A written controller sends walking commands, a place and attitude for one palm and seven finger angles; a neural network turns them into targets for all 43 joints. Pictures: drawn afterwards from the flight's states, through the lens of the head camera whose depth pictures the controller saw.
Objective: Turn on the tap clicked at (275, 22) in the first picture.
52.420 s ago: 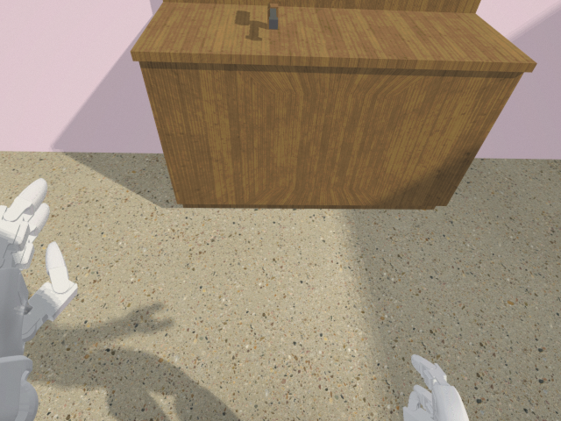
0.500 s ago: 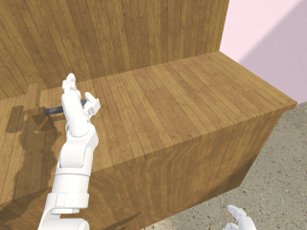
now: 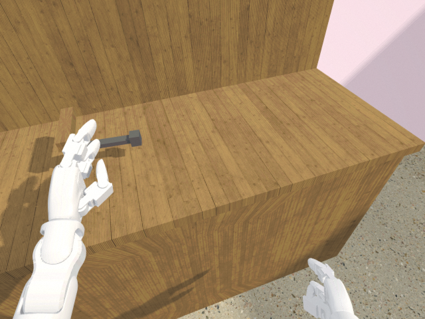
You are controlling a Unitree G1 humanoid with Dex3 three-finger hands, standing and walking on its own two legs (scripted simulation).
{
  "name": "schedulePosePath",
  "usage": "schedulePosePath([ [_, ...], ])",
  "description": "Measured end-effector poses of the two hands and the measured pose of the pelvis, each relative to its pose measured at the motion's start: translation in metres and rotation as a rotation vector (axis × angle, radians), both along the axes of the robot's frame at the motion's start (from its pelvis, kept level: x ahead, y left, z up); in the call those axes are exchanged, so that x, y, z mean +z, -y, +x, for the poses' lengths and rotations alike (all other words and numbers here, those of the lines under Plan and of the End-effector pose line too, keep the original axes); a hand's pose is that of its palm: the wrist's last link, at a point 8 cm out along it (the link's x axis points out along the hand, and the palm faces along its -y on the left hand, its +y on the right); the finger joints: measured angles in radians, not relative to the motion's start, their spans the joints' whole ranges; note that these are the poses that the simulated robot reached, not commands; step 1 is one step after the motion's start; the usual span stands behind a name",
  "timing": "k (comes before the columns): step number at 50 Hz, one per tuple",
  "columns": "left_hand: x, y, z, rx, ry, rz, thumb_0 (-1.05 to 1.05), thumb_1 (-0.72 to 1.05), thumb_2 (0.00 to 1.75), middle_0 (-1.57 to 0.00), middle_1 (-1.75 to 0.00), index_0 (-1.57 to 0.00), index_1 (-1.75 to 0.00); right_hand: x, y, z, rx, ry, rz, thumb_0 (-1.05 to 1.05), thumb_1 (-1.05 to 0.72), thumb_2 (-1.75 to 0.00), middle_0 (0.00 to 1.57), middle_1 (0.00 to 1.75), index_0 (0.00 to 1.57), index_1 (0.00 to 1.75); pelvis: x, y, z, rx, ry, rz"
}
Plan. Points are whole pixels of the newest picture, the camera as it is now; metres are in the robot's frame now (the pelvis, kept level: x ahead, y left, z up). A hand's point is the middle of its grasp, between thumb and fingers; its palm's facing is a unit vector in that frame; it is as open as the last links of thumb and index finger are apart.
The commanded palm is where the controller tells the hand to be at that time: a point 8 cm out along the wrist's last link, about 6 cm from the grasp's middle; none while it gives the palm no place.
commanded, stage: draw the hand back beside the body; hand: left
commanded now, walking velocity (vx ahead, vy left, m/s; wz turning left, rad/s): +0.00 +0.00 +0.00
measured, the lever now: (135, 138) +0.49 +0.24 +0.08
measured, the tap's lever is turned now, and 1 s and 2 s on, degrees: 83 83 83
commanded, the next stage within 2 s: step back with the hand held close in 0.78 s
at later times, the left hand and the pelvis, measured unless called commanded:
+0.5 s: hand (50, 222) +0.21 +0.26 +0.15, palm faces +0.39 -0.87 -0.31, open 7.4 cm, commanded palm +0.16 +0.30 +0.16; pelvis +0.00 +0.02 +0.00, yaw +1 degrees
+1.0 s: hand (44, 220) +0.20 +0.27 +0.17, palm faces +0.41 -0.84 -0.34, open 7.4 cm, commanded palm +0.15 +0.30 +0.17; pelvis +0.00 +0.02 +0.00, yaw +1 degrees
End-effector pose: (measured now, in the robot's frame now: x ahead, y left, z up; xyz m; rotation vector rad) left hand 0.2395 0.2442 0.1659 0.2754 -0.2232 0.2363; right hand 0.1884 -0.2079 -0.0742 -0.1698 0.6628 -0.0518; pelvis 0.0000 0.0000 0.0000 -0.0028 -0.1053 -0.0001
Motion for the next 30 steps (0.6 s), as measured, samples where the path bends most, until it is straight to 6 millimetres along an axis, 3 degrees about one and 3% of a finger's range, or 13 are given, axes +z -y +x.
schedulePosePath([
  [10,0.001,-0.032,-0.03,0.076,0.008,0.023,0.01,0.89,0.89,-0.19,-0.26,-0.2,-0.26,-0.003,-0.01,-0.007,0.02,-0.029,-0.023,0.01,-0.91,-0.9,0.2,0.3,0.2,0.3,0.0,-0.012,0.0,0.003,0.004,-0.006],
  [30,0.0,-0.065,-0.086,0.179,-0.019,0.081,0.01,0.89,0.89,-0.21,-0.3,-0.21,-0.3,0.006,-0.023,0.004,0.051,0.026,-0.042,0.01,-0.91,-0.9,0.2,0.3,0.2,0.3,-0.001,-0.024,0.001,0.016,0.008,-0.013],
])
